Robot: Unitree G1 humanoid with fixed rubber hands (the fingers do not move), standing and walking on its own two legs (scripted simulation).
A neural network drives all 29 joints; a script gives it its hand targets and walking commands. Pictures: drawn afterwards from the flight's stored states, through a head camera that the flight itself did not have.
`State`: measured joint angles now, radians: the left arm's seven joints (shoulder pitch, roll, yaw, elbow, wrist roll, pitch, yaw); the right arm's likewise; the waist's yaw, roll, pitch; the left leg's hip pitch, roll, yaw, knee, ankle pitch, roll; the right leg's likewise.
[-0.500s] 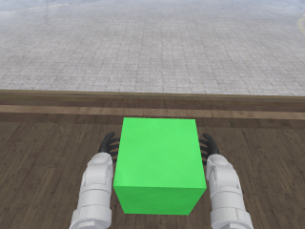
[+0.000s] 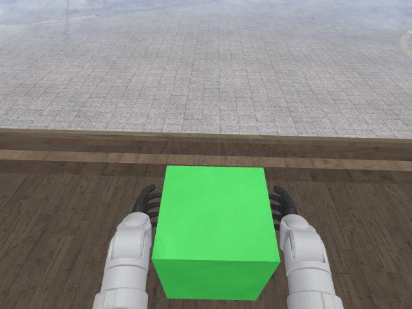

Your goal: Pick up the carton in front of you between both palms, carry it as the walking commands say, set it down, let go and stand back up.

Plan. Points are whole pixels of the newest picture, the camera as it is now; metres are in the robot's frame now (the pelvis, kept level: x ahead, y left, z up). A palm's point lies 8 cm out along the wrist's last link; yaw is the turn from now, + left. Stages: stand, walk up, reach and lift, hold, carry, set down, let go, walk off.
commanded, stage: reach and lift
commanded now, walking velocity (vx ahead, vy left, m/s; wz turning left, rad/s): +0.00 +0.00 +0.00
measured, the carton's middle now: (213, 235) +0.30 +0.00 -0.04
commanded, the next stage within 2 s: hold in 0.06 s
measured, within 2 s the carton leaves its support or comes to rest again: neither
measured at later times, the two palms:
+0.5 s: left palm (138, 219) +0.28 +0.15 +0.05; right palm (291, 222) +0.28 -0.15 +0.05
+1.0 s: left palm (138, 217) +0.28 +0.15 +0.05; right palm (291, 220) +0.28 -0.15 +0.05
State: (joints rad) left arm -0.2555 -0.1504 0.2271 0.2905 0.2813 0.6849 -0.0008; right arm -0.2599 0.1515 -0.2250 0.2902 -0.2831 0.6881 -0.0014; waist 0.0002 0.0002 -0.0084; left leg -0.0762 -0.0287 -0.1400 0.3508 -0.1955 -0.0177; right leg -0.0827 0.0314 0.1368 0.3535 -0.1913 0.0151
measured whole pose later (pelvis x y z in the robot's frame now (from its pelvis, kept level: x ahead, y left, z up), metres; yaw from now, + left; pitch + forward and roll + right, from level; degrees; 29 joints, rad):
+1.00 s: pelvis -0.01 +0.00 +0.00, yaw +0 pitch -7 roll +0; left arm -0.27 -0.15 0.23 0.24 0.29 0.76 -0.01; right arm -0.28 0.16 -0.23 0.24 -0.29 0.76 0.01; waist 0.00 0.00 0.01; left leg -0.03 -0.03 -0.13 0.34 -0.19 -0.02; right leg -0.04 0.03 0.13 0.34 -0.18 0.02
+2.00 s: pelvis +0.27 +0.02 -0.01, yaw -3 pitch +4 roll +0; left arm 0.10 -0.14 0.04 -0.53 -0.01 1.13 0.17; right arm 0.10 0.14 -0.04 -0.51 0.00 1.11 -0.18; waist -0.01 0.00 -0.14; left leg -0.31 0.00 0.23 0.48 -0.26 0.08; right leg -0.38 -0.08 -0.07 1.15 -0.37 -0.01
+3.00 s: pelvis +0.86 +0.00 -0.02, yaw -1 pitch +4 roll -1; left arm -0.49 -0.14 0.30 -0.04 0.04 0.96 0.21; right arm -0.47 0.14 -0.28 -0.04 -0.02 0.95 -0.18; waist -0.05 0.00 0.06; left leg -0.44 -0.01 0.16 0.59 -0.23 0.12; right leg -0.52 -0.02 -0.01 1.24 -0.40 -0.04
